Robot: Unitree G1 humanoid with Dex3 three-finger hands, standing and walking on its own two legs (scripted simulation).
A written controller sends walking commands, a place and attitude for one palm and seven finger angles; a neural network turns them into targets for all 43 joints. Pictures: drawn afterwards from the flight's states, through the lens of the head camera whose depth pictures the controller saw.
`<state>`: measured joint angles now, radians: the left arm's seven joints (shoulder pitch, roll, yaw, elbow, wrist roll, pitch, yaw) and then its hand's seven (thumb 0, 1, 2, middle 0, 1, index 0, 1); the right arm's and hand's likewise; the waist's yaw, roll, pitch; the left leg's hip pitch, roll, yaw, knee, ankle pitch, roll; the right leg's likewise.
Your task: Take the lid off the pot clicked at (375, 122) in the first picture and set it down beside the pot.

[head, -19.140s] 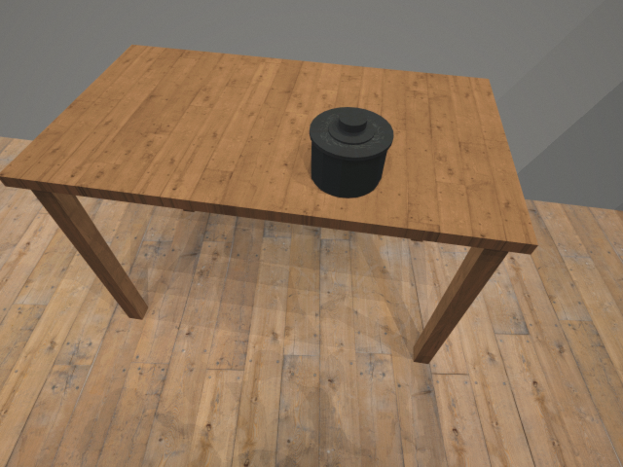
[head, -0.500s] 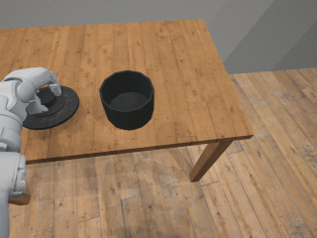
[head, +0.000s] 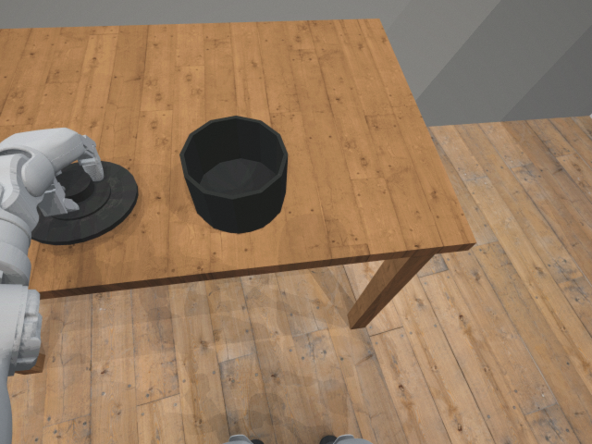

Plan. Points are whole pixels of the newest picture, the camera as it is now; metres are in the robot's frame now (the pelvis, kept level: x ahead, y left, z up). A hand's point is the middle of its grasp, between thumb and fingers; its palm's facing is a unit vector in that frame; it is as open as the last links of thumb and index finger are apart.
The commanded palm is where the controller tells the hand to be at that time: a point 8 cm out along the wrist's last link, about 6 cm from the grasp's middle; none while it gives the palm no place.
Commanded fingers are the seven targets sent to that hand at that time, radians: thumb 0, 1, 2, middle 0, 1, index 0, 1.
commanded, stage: lower the lid onto the table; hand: left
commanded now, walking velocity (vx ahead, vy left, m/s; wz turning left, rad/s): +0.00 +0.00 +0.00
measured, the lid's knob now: (72, 187) +0.48 +0.30 +0.01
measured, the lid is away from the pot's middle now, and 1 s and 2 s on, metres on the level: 0.24 0.23 0.24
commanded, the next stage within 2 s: open the fingers wide in 0.38 s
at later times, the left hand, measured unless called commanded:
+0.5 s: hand (75, 195) +0.46 +0.29 +0.01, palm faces -0.47 -0.08 -0.88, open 8.5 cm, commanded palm +0.48 +0.28 +0.06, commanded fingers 0.00 0.48 1.09 -0.78 -1.01 -0.77 -1.00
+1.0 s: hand (72, 203) +0.45 +0.29 +0.00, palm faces -0.46 -0.09 -0.88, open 8.5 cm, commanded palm +0.48 +0.29 +0.06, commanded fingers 0.00 0.17 0.78 -0.49 -0.92 -0.48 -0.92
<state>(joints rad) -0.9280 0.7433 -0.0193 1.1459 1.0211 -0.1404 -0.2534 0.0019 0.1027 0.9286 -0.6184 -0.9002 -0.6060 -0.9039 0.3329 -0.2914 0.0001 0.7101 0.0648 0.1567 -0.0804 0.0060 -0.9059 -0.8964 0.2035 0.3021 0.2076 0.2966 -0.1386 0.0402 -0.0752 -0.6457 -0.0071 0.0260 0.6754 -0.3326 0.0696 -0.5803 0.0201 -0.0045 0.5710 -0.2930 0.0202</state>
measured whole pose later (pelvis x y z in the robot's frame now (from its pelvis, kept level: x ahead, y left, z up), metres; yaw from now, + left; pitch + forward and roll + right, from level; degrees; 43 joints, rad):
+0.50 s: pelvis -0.01 +0.01 -0.01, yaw +0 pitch +20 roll -4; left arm -0.98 0.73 -0.02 1.21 1.05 -0.12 -0.18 0.00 0.09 0.92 -0.63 -0.91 -0.62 -0.92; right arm 0.37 -0.28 0.00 0.71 0.05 0.17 -0.06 0.01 -0.91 -0.90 0.20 0.30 0.21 0.30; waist -0.17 0.05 -0.09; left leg -0.78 0.00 0.03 0.78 -0.36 0.08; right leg -0.70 0.02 -0.01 0.67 -0.31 0.02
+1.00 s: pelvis -0.02 +0.00 -0.02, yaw -1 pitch +20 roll -4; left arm -0.94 0.73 -0.01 1.19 1.03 -0.13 -0.19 0.00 0.17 0.84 -0.56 -0.93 -0.54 -0.93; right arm 0.35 -0.28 0.01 0.69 0.06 0.19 -0.06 0.01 -0.91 -0.90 0.20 0.30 0.21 0.30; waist -0.15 0.05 -0.10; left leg -0.79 0.00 0.03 0.81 -0.37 0.08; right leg -0.72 0.03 -0.01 0.70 -0.33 0.03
